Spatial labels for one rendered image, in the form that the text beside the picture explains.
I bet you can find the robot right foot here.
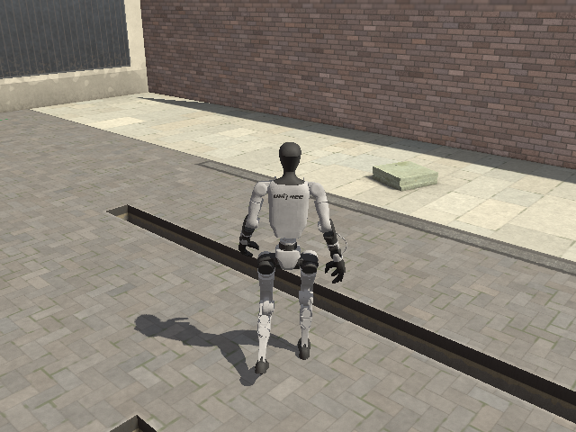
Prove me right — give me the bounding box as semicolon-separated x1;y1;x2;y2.
298;338;311;360

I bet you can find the right robot upper arm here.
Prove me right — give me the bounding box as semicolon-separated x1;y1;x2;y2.
308;182;332;233

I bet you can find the robot right hand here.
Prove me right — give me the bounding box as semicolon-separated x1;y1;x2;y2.
325;259;346;284

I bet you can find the robot left hand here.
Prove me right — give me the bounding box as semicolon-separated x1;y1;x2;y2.
238;241;259;257

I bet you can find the robot left shin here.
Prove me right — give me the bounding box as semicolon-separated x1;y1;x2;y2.
257;300;272;362

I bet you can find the left robot upper arm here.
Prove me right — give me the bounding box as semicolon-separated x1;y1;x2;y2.
245;180;271;229

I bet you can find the robot left forearm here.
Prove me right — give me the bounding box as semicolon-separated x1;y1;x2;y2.
239;215;255;245

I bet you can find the robot right forearm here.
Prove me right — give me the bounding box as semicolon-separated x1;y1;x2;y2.
323;219;343;262

